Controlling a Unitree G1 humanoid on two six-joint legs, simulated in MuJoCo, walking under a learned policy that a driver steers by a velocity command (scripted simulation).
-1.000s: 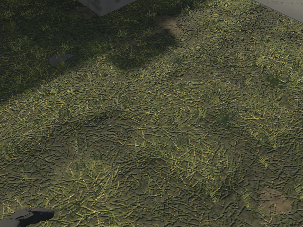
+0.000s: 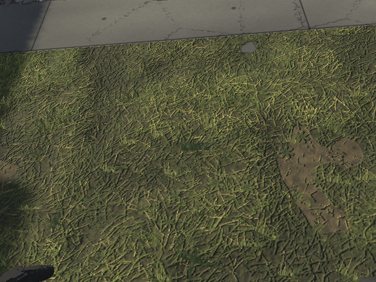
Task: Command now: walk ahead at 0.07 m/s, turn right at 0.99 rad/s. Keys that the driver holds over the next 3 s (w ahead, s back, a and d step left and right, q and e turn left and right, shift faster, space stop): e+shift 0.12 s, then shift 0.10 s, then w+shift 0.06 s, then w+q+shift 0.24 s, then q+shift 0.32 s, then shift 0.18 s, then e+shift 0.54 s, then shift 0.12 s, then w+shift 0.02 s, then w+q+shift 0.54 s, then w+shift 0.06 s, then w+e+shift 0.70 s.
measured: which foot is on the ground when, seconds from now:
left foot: up 0.00-0.40, down 0.42-0.76, up 0.78-1.00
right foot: down 0.00-0.40, up 0.42-0.74, down 0.76-1.00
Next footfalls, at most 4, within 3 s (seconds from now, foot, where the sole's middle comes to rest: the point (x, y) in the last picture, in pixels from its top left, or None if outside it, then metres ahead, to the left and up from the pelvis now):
0.42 left None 0.12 0.14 -0.76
0.76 right None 0.35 -0.12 -0.76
1.10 left None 0.38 0.17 -0.76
1.48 right None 0.39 -0.08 -0.76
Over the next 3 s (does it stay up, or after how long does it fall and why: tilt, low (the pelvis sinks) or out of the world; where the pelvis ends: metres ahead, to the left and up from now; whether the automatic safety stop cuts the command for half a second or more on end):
stays up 1.33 0.18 0.02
